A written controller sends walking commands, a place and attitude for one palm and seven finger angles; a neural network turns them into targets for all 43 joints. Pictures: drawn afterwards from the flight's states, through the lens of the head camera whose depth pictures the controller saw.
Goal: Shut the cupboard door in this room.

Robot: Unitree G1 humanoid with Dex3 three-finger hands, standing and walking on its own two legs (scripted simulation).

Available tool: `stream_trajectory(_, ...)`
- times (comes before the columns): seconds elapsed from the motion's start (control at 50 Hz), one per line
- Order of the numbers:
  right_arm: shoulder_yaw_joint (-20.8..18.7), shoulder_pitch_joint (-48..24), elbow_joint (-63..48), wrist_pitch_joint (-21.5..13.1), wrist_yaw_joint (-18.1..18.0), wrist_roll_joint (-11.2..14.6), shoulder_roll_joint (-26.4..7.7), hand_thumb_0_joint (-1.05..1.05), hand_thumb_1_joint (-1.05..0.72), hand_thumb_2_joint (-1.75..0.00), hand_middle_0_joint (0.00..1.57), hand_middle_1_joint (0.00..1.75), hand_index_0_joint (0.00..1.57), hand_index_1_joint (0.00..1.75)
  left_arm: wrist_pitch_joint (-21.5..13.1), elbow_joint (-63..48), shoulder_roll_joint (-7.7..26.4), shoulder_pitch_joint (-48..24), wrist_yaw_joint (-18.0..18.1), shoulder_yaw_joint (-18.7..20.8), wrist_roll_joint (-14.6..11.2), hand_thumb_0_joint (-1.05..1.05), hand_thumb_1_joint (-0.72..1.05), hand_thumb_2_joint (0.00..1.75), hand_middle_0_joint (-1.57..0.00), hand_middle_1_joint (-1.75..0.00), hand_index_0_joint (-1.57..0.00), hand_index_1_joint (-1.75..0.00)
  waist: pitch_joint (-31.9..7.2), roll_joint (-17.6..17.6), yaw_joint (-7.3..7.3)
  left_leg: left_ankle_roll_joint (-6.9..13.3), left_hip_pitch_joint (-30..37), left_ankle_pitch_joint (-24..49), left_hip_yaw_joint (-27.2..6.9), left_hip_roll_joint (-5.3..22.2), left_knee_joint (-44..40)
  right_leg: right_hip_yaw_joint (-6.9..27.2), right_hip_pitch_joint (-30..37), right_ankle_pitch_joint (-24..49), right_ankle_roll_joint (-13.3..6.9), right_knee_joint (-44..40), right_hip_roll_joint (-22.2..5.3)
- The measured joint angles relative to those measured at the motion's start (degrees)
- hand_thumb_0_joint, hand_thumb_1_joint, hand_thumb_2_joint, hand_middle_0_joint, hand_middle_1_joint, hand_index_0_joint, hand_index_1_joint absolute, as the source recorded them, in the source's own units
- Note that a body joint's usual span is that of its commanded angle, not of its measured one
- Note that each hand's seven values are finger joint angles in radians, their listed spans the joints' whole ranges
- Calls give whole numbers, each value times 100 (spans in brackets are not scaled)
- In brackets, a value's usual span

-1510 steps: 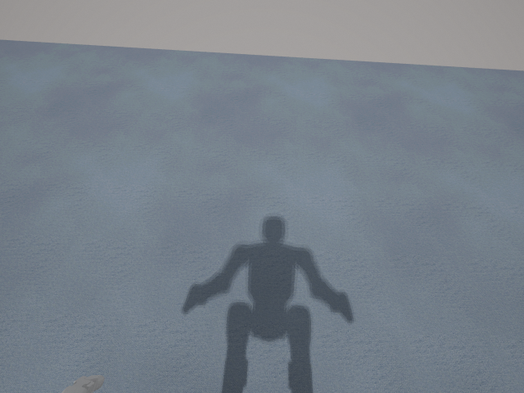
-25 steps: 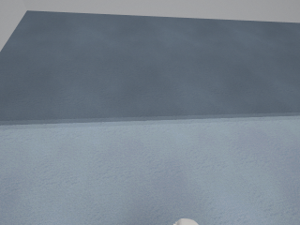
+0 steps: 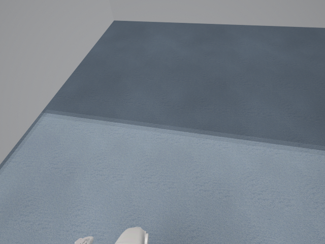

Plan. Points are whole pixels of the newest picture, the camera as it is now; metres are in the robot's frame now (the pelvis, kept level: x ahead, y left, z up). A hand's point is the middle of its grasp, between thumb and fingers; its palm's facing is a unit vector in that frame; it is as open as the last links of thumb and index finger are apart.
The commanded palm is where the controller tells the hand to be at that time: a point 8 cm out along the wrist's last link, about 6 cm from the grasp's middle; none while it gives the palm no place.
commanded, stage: turn to face it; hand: left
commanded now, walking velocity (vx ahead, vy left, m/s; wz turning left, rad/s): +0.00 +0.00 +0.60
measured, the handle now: out of the picture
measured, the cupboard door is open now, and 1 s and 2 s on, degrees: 89 89 89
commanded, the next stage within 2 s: none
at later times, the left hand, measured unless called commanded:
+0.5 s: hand out of the picture -0.05 +0.29 -0.18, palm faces +0.35 -0.90 -0.26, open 7.4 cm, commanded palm none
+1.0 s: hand out of the picture -0.02 +0.24 -0.15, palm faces +0.54 -0.80 -0.28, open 7.4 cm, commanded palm none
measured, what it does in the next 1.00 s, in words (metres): steps on the spot, turning left: left foot, then right foot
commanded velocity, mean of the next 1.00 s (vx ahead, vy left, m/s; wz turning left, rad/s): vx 0.00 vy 0.00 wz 0.60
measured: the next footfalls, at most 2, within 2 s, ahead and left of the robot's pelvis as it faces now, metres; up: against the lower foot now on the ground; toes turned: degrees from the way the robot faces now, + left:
left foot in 0.30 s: -0.02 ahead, +0.16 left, +0.00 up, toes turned +17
right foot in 0.78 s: +0.09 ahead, -0.05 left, +0.00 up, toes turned +25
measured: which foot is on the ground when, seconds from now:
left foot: up 0.00-0.28, down 0.30-0.78, up 0.80-1.00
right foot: down 0.00-0.30, up 0.32-0.76, down 0.78-1.00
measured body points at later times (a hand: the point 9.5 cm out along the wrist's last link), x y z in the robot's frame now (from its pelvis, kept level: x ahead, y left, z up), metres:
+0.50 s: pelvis -0.02 +0.06 +0.00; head +0.01 +0.10 +0.44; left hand -0.07 +0.34 -0.16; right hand +0.18 -0.14 -0.12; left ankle -0.06 +0.14 -0.74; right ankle +0.01 -0.10 -0.66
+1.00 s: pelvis +0.00 +0.01 +0.00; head +0.06 +0.01 +0.44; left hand -0.04 +0.28 -0.12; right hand +0.18 -0.19 -0.17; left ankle -0.12 +0.12 -0.65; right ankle +0.06 -0.07 -0.74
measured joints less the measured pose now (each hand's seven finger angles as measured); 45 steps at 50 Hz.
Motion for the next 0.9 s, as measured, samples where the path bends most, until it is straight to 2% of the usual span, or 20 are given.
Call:
stream_trajectory(0.1,62,-148,134,69,-2,13,7,1,-91,-90,19,30,20,30,-56,58,-2,200,-19,-16,29,1,91,90,-20,-30,-21,-30,86,-78,138,-91,421,-288,72,227,-542,-373,-24,-36,28,34,-214)
stream_trajectory(0.18,140,-408,141,47,-11,52,37,1,-91,-90,19,30,20,30,-38,156,84,355,-30,7,66,1,90,90,-20,-30,-21,-30,170,-167,290,-47,861,-593,285,255,-1463,-628,-108,-81,116,157,-400)
stream_trajectory(0.24,203,-618,46,-28,-17,84,82,1,-92,-90,19,30,20,30,0,246,225,448,-36,70,80,1,90,90,-20,-30,-21,-30,214,-271,408,47,1235,-612,505,198,-2319,-806,-208,-157,224,355,-548)
stream_trajectory(0.28,240,-707,-65,-118,-10,87,105,1,-92,-90,19,30,20,30,37,305,350,524,-41,130,61,1,90,90,-20,-30,-21,-30,191,-341,438,128,1589,-100,662,153,-3184,-934,-317,-288,332,638,-664)
stream_trajectory(0.3,247,-737,-124,-187,-4,77,111,1,-91,-90,19,30,20,30,69,325,420,564,-49,168,41,1,90,90,-20,-30,-21,-30,160,-375,442,352,1697,147,674,124,-3479,-934,-450,-390,394,927,-732)
stream_trajectory(0.32,253,-789,-158,-240,-9,75,165,1,-91,-90,19,30,20,30,127,371,518,535,-48,203,30,1,90,90,-20,-30,-21,-30,199,-493,471,512,1652,112,669,45,-3386,-713,-630,-812,469,1378,-775)
stream_trajectory(0.36,294,-827,-211,-317,-33,77,246,1,-91,-90,19,30,20,30,277,459,646,452,-14,245,31,1,91,90,-20,-30,-20,-30,221,-572,510,634,1617,-12,586,4,-3261,-207,-1029,-1393,574,2389,-609)
stream_trajectory(0.42,328,-783,-235,-342,-102,61,310,1,-91,-90,20,30,20,30,331,492,709,293,-32,284,15,1,91,90,-20,-30,-20,-30,190,-520,480,645,1714,107,364,-13,-3496,202,-1445,-1184,657,3304,-365)
stream_trajectory(0.48,351,-702,-213,-341,-119,59,345,0,-91,-90,20,30,20,30,273,378,700,151,-65,281,11,1,91,90,-20,-30,-20,-30,150,-480,459,683,1823,297,190,-73,-3782,422,-1641,-855,718,3490,-263)
stream_trajectory(0.56,350,-537,-189,-339,-117,56,391,0,-91,-90,20,30,20,30,232,218,631,-61,-65,242,4,1,91,90,-20,-30,-20,-30,100,-436,372,702,1876,423,-26,-175,-3959,595,-1661,-738,780,3228,-170)
stream_trajectory(0.66,304,-273,-149,-303,-114,27,411,1,-91,-90,20,30,20,30,220,46,490,-391,-55,181,-24,1,91,90,-20,-30,-20,-30,88,-334,180,652,1790,445,-336,-292,-3905,679,-1446,-884,770,2518,9)
stream_trajectory(0.72,257,-120,-95,-252,-124,13,379,1,-91,-90,20,30,20,30,174,-75,383,-547,-52,134,-52,1,91,90,-20,-30,-20,-30,85,-221,59,575,1675,406,-544,-356,-3767,670,-1156,-870,709,1804,163)
stream_trajectory(0.76,218,-16,-52,-215,-130,23,342,1,-91,-90,20,30,20,30,103,-164,321,-588,-55,97,-67,1,91,90,-20,-30,-20,-30,59,-141,12,498,1560,333,-680,-410,-3592,613,-820,-483,663,1021,257)
stream_trajectory(0.78,198,50,-40,-203,-128,43,324,1,-91,-90,20,30,20,30,46,-215,308,-576,-56,74,-64,1,91,90,-20,-30,-20,-30,24,-130,9,450,1471,260,-731,-463,-3439,573,-611,-140,567,536,257)
stream_trajectory(0.82,132,69,9,-160,-126,69,241,1,-91,-90,20,30,20,30,-48,-247,202,-574,-25,33,-22,1,91,90,-20,-30,-20,-30,83,31,-34,358,1158,-339,-671,-445,-2618,401,-562,-38,181,529,271)
stream_trajectory(0.86,80,89,57,-92,-114,50,177,1,-91,-90,20,30,20,30,-67,-270,113,-513,-12,-6,-12,1,91,90,-20,-30,-20,-30,109,72,-63,281,763,-782,-420,-435,-1438,246,-478,-137,57,534,156)
stream_trajectory(0.9,50,84,101,-46,-70,31,117,1,-91,-90,20,30,20,30,-59,-260,46,-428,-7,-25,-5,1,91,90,-20,-30,-21,-30,136,93,-64,195,473,-640,-195,-310,-519,117,-345,-125,51,397,67)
